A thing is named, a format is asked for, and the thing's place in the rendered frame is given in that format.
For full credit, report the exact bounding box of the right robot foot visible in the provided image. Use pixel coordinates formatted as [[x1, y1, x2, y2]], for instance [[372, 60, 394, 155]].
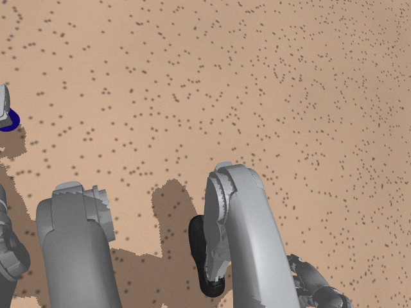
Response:
[[188, 215, 225, 298]]

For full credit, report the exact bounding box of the right robot arm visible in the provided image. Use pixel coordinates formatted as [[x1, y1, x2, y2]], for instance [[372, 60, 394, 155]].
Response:
[[312, 286, 354, 308]]

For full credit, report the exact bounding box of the can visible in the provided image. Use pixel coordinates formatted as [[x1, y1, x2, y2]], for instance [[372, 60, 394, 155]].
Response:
[[0, 108, 20, 132]]

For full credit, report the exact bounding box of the right robot hand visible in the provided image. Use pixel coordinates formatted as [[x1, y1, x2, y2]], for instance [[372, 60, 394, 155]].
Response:
[[287, 254, 330, 308]]

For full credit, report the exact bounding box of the left robot arm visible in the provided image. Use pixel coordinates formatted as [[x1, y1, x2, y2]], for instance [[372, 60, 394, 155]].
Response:
[[0, 184, 31, 308]]

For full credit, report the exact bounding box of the left robot hand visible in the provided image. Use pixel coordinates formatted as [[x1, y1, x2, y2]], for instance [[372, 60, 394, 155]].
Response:
[[0, 84, 13, 128]]

